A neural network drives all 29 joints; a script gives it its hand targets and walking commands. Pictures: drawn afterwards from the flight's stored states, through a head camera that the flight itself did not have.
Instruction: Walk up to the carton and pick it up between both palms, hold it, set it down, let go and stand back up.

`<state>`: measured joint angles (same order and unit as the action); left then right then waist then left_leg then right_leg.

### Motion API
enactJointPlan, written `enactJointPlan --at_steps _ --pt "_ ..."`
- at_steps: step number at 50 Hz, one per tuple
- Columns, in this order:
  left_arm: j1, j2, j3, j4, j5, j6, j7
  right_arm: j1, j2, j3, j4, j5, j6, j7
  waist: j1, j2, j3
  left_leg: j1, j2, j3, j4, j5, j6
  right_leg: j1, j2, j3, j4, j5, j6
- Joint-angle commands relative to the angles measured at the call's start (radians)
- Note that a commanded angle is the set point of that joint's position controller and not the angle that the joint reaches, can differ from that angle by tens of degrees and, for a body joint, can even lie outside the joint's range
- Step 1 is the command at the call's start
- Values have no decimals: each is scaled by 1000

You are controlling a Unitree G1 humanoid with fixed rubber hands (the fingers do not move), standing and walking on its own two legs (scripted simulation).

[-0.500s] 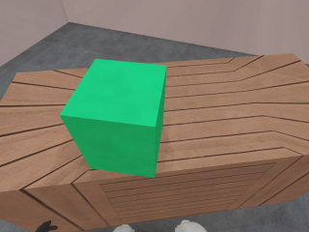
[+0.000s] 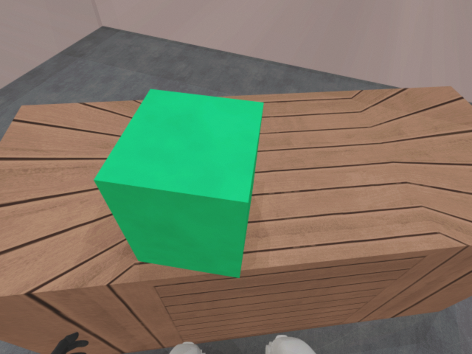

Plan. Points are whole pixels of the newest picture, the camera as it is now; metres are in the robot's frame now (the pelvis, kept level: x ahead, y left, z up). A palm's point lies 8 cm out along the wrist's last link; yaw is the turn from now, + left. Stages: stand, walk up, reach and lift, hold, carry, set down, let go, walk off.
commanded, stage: walk up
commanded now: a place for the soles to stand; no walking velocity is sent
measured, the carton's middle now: (196, 187) +0.40 +0.10 +0.06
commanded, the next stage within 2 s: none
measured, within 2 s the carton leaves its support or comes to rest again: neither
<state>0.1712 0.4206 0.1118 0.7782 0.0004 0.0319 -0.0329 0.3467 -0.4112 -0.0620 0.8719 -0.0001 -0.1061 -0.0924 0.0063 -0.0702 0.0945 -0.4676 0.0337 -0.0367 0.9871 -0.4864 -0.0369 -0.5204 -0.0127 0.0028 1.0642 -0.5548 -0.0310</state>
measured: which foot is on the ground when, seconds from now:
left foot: down 0.00-0.88, up 0.90-1.00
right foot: down 0.00-1.00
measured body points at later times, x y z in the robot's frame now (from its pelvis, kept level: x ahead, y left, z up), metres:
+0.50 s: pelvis +0.00 -0.02 +0.00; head +0.04 -0.01 +0.44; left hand +0.13 +0.30 -0.11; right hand +0.04 -0.37 -0.09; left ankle +0.04 +0.15 -0.68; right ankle +0.05 -0.12 -0.68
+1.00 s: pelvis +0.01 -0.04 +0.01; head +0.04 -0.03 +0.46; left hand +0.13 +0.29 -0.09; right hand +0.05 -0.38 -0.09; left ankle +0.03 +0.14 -0.65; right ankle +0.05 -0.12 -0.68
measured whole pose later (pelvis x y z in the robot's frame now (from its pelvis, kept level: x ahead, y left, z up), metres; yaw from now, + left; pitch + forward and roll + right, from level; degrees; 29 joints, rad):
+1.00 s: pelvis +0.01 -0.04 +0.01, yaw +0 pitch -3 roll +3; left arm 0.15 0.42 0.11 0.79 0.00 0.02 -0.02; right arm 0.33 -0.41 -0.05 0.88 0.00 -0.10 -0.10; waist 0.01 -0.08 0.11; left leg -0.48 0.02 -0.05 1.07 -0.52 0.02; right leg -0.47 -0.01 -0.02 0.98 -0.47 -0.05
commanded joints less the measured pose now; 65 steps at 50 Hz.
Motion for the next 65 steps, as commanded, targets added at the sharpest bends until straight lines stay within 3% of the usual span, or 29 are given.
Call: enactJointPlan --at_steps 1,4,5,6,8,13,15,18,19,23,24,26,27,34,35,36,37,38,42,43,44,46,52,55,56,57,59,63,65 --pt "-61 212 47 -74 45 -16 -5 56 -365 -74 -32 -37 -22 -21 -10 315 -35 138 254 -547 -442 286 296 -147 -34 55 -16 -18 5" --pt "71 217 58 -26 48 -39 -1 -57 -275 -42 -54 -29 -6 -16 87 128 -116 -134 149 -273 -181 350 200 278 -13 58 -295 130 -33" --pt "121 263 76 -16 61 -49 4 -68 -217 -28 -75 -18 -4 -15 117 -141 -95 -342 7 -52 130 350 117 364 -150 315 -544 -10 -75" --pt "91 292 70 -50 47 -54 4 -100 -216 -28 -93 -8 -1 -22 120 -211 -97 -405 -87 35 206 -93 87 331 -328 604 -705 52 -153" --pt "42 278 63 -47 41 -45 4 -37 -270 -34 -59 -1 4 -25 73 -13 -51 -350 -44 -14 275 -130 93 306 -335 582 -676 109 -174" --pt "-53 237 44 -96 51 -35 6 97 -246 -33 -23 6 -16 -9 4 -176 -77 -100 12 71 -41 -40 92 181 -228 331 -503 338 -190" --pt "-114 226 37 -102 49 -18 -3 241 -231 -50 46 -12 -37 -7 -74 -61 -142 176 -49 132 -308 147 85 65 -138 152 -305 368 -143" --pt "-184 158 15 -156 46 1 14 199 -429 -90 -8 -29 -36 -27 -82 368 -83 248 363 -742 -577 255 323 -297 14 44 66 -126 5" --pt "-202 209 21 -127 51 5 14 149 -442 -94 -17 -33 -32 -31 -73 177 -77 198 360 -788 -547 230 369 -251 -18 120 110 -128 17" --pt "12 215 61 -26 34 -16 -1 -70 -334 -52 -50 -25 -9 -28 73 210 -62 -101 204 -385 -324 371 249 180 -11 44 -206 125 -17" --pt "50 221 76 -9 48 -22 -6 -41 -289 -34 -50 -24 -7 -21 78 75 -89 -173 126 -259 -222 367 197 338 4 54 -322 150 -24" --pt "71 293 69 -47 49 -37 2 -64 -225 -27 -72 -6 7 -28 112 -201 -100 -390 -75 37 153 -98 86 380 -331 548 -697 41 -130" --pt "19 277 69 -56 42 -28 2 -71 -277 -41 -60 -6 11 -35 85 -47 -52 -365 -45 8 213 -153 88 314 -348 591 -710 23 -153" --pt "-149 213 39 -109 45 -3 -2 198 -245 -45 35 0 -20 -11 -67 -38 -60 166 -20 96 -290 144 118 -18 -175 169 -340 295 -138" --pt "-146 176 36 -113 56 4 -5 282 -260 -70 58 -15 -24 -13 -98 75 -141 281 4 -30 -381 180 122 -54 -72 52 -145 211 -84" --pt "-144 121 16 -135 46 2 -6 295 -343 -85 43 -39 -28 -25 -88 266 -109 287 219 -496 -502 162 209 -237 8 -23 77 30 -17" --pt "-179 157 4 -136 50 18 4 190 -440 -104 0 -40 -23 -34 -73 223 -113 203 351 -761 -583 108 310 -240 -6 92 80 -99 4" --pt "-210 200 28 -134 60 16 6 67 -437 -91 -28 -33 -21 -38 -55 221 -1 78 397 -792 -608 55 362 -233 -46 131 120 -101 7" --pt "48 209 61 -8 45 -22 0 -89 -295 -35 -44 -19 -5 -24 92 185 -139 -88 176 -350 -244 466 228 243 -10 73 -287 114 -10" --pt "137 254 83 3 57 -34 6 -75 -220 -9 -56 -25 7 -18 142 -66 -154 -284 34 -133 63 392 132 428 -116 258 -530 88 -16" --pt "121 327 88 -11 46 -38 11 -89 -206 -17 -68 -9 12 -24 130 -200 -118 -387 -102 -7 222 -117 79 377 -308 522 -728 157 3" --pt "-4 292 72 -41 37 -38 10 -45 -269 -37 -53 9 22 -30 59 -18 -30 -313 -62 -57 231 -108 96 276 -335 529 -685 254 -52" --pt "-17 226 58 -81 54 -28 12 67 -246 -36 -23 11 10 -10 43 -111 -92 -203 9 66 5 -92 84 321 -262 318 -539 328 -142" --pt "-149 217 36 -109 48 -8 -2 196 -249 -53 36 -11 -17 -19 -61 -59 -88 176 -12 71 -275 168 116 39 -175 130 -323 352 -125" --pt "-182 183 26 -135 37 -6 3 255 -296 -64 41 -18 -22 -23 -91 128 -103 215 69 -147 -387 284 134 -58 -91 41 -144 285 -71" --pt "-147 128 6 -124 18 4 7 172 -391 -84 6 -37 -20 -21 -60 336 -24 176 257 -590 -557 167 220 -212 4 9 20 28 1" --pt "-173 212 37 -117 45 21 6 46 -450 -87 -19 -32 -13 -32 -41 122 18 -2 351 -793 -582 87 371 -119 -14 121 124 -115 10" --pt "-46 210 60 -47 38 2 -7 -88 -351 -56 -51 -29 -5 -28 41 259 -65 -35 216 -421 -369 414 266 105 -20 39 -130 142 -8" --pt "76 233 78 -34 60 -16 2 -58 -264 -35 -64 -16 11 -20 80 98 -120 -143 116 -293 -136 409 191 310 -57 185 -409 131 -9"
